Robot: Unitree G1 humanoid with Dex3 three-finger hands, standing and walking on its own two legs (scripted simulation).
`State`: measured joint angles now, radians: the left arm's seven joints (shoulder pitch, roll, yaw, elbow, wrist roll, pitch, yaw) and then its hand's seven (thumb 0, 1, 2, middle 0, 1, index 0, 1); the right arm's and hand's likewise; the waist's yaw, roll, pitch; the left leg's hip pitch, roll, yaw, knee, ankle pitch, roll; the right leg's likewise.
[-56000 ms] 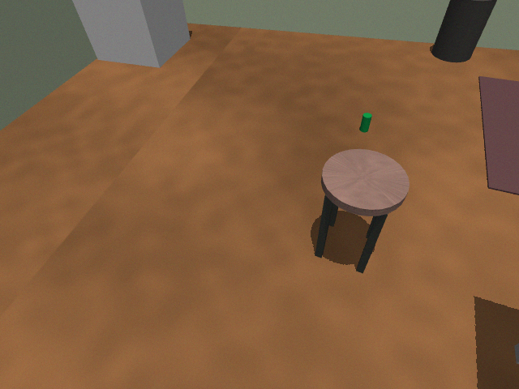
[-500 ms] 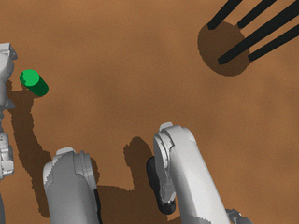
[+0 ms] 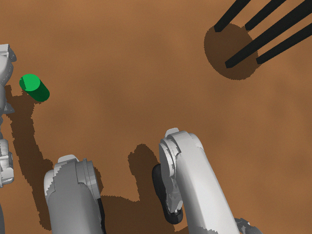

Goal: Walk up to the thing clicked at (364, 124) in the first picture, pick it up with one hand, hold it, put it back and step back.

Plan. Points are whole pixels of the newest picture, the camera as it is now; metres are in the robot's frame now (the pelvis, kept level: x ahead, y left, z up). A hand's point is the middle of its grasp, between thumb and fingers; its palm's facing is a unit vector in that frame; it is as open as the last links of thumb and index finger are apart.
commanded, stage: rise first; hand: left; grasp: from above
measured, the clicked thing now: (36, 88) +0.54 +0.26 -0.28
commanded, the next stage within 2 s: approach in 0.26 s
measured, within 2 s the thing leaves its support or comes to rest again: neither
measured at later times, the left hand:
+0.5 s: hand (1, 86) +0.50 +0.29 -0.15, palm faces -0.43 -0.06 -0.90, open 13.7 cm
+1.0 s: hand (19, 71) +0.54 +0.26 -0.16, palm faces -0.47 -0.07 -0.88, open 13.3 cm
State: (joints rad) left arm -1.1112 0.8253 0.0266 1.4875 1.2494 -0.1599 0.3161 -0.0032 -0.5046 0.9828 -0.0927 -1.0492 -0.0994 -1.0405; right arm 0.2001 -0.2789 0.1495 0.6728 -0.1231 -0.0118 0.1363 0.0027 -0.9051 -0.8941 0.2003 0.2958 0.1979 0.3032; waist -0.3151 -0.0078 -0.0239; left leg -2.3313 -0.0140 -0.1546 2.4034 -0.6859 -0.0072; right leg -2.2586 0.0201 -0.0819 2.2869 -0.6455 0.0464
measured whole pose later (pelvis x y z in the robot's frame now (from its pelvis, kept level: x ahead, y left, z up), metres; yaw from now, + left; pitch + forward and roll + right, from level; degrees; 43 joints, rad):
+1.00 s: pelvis +0.00 +0.00 +0.00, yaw -1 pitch +35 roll -10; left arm -1.22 0.85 0.03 1.53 1.21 -0.03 0.25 0.00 -0.44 0.99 -0.12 -1.13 -0.14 -1.11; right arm 0.25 -0.29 0.23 0.61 -0.11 0.05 0.11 0.00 -0.91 -0.89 0.20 0.30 0.20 0.30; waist -0.40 0.01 0.03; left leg -2.34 0.01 -0.16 2.40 -0.69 -0.01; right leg -2.28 0.04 -0.09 2.28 -0.63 0.05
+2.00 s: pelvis +0.00 +0.00 -0.02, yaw -4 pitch +33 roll -13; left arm -1.25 0.98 0.02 1.65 1.26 -0.13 0.44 0.00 -0.42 1.08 -0.13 -1.13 -0.13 -1.12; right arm 0.20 -0.32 0.30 0.61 -0.19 -0.10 0.14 0.00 -0.90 -0.89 0.20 0.30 0.20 0.30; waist -0.44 -0.09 0.13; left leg -2.36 0.00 -0.22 2.49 -0.72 -0.02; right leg -2.28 0.05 -0.13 2.32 -0.64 0.05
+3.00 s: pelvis +0.00 +0.01 -0.01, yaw -6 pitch +31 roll -15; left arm -1.26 1.04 0.00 1.71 1.24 -0.13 0.50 0.00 -0.27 0.92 -0.22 -1.07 -0.25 -1.04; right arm 0.17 -0.34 0.36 0.58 -0.20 -0.16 0.18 0.00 -0.91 -0.90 0.20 0.30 0.20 0.30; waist -0.46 -0.12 0.18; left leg -2.34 0.01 -0.24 2.49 -0.72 0.00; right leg -2.24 0.06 -0.16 2.29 -0.63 0.07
